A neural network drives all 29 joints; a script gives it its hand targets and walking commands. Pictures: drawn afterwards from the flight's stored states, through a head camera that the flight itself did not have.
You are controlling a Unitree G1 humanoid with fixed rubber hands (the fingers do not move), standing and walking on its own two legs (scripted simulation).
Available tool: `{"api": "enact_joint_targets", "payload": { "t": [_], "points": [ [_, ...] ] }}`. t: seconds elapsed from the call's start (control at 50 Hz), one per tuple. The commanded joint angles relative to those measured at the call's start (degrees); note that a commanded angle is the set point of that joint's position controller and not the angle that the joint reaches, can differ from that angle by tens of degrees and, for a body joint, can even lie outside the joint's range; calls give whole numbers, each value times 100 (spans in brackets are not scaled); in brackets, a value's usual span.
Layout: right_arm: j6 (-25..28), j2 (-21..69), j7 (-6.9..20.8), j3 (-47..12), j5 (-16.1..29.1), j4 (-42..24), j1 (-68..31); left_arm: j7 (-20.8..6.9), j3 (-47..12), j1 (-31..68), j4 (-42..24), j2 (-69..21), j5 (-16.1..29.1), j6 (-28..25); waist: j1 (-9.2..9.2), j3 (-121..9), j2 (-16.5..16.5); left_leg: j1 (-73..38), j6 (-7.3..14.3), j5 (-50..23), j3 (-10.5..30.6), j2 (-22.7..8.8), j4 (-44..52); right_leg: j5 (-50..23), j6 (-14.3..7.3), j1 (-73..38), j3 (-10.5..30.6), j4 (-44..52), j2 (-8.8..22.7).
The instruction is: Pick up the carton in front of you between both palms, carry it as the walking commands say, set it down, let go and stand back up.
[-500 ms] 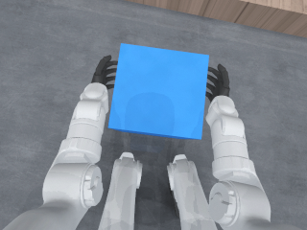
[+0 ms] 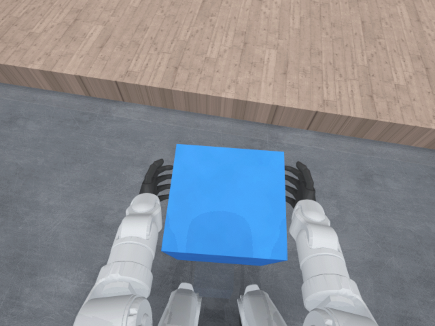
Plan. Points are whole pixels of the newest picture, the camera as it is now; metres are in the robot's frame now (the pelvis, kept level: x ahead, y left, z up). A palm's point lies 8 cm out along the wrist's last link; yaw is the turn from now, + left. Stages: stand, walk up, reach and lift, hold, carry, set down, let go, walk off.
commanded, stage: reach and lift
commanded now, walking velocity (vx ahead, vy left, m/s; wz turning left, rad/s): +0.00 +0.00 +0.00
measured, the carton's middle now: (224, 212) +0.37 +0.00 -0.12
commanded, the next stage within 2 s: hold in 1.54 s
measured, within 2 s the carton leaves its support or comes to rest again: neither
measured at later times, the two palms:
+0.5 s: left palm (129, 184) +0.33 +0.14 +0.10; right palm (340, 178) +0.34 -0.16 +0.11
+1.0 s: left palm (119, 179) +0.32 +0.15 +0.13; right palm (348, 172) +0.33 -0.15 +0.14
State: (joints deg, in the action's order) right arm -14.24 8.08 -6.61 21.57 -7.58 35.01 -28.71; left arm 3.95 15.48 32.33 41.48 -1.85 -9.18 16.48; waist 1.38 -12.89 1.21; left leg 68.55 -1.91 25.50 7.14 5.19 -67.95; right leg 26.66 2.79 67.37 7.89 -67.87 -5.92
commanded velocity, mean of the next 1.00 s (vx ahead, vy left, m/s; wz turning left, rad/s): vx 0.00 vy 0.00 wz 0.00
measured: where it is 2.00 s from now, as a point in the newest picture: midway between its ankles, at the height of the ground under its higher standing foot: outside the picture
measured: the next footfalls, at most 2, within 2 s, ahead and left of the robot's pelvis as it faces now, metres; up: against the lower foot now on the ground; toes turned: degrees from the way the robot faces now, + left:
none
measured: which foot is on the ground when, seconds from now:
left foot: down 0.00-1.00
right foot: down 0.00-1.00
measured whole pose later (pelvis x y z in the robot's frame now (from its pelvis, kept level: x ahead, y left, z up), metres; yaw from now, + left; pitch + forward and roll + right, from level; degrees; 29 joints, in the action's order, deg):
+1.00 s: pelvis +0.02 +0.00 +0.11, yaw +0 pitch -2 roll +0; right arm -33.4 10.3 -2.0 18.7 -17.4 25.2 -20.8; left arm 1.9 15.8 19.5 25.3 -8.0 -16.7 36.6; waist 0.3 -2.4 0.7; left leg 13.0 -1.1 12.5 8.3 2.8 -28.0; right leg 13.7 1.0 12.3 8.7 -28.4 -2.7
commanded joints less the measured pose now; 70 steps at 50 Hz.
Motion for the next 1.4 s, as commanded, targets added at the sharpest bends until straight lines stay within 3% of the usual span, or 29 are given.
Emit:
{"api": "enact_joint_targets", "payload": {
  "t": [0.0,0.16,0.28,0.44,0.54,0.68,0.78,1.02,1.2,1.38],
  "points": [
    [-86,5992,1564,-3557,526,311,-2727,-1403,-3117,2907,-707,-6313,763,-279,-74,-3295,-283,-3342,88,-1583,-399,256,1524,-1506,-124,-2372,-517,1512,-246],
    [-317,5943,1664,-3752,435,52,-1857,-1455,-3466,2150,-1162,-6377,864,-39,-8,-2483,-308,-4548,72,-2349,-223,167,2583,-2344,-172,-3734,-366,2568,-106],
    [-720,5997,1761,-4085,514,-354,-1278,-1511,-3690,1563,-1600,-6389,990,350,-73,-1987,-204,-5391,57,-2978,-181,124,3331,-3102,-144,-4845,-273,3327,-29],
    [-1533,5967,1907,-4288,681,-922,-856,-1622,-3859,1147,-2293,-6235,1085,1192,-138,-941,-27,-6077,79,-2896,-197,36,4231,-3309,-90,-5840,-233,4203,44],
    [-1874,5859,2015,-3968,563,-897,-938,-1715,-3539,1286,-2342,-6031,938,1549,-127,-163,-18,-6148,109,-2190,-277,35,4503,-2552,-120,-5792,-269,4551,83],
    [-1873,6083,2205,-3553,442,-525,-1721,-1877,-3237,2297,-2145,-6193,824,1538,-130,-85,-49,-6015,157,-1223,-399,-4,4459,-1455,-213,-5594,-309,4556,159],
    [-1817,6220,2261,-3679,540,-651,-2257,-1930,-3378,2774,-2210,-6481,970,1497,-109,-700,-109,-6115,150,-1325,-355,-9,4349,-1523,-243,-5720,-329,4412,144],
    [-2019,5879,2286,-3374,359,-465,-1941,-1862,-3065,2278,-1957,-6421,792,1746,-83,-357,-179,-6383,56,-1729,-327,-34,4626,-1827,-253,-5770,-429,4595,71],
    [-2130,5898,2244,-3795,582,-1146,-1548,-1781,-3505,1956,-2749,-6368,997,1833,-103,-670,-158,-6793,30,-2705,-280,4,4656,-2778,-185,-6215,-396,4666,34],
    [-2281,5849,2184,-3889,617,-1429,-1121,-1778,-3593,1602,-3036,-6198,1042,1957,-82,-486,-105,-6821,49,-2758,-295,62,4761,-3049,-130,-6381,-350,4754,35]
  ]
}}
